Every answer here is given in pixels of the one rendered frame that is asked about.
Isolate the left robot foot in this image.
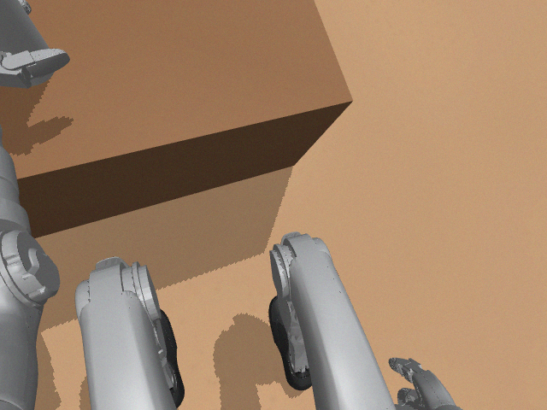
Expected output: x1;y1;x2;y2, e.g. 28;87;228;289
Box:
160;309;185;408

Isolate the left robot arm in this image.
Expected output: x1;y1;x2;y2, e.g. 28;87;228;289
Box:
0;125;60;410

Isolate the can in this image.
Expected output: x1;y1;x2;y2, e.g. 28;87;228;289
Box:
0;0;53;86

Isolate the left robot hand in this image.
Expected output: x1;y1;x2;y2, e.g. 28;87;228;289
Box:
0;0;70;89

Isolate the right robot foot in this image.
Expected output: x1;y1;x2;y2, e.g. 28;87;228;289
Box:
269;296;312;390

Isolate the right robot hand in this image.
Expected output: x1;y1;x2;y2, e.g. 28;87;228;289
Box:
388;358;456;410

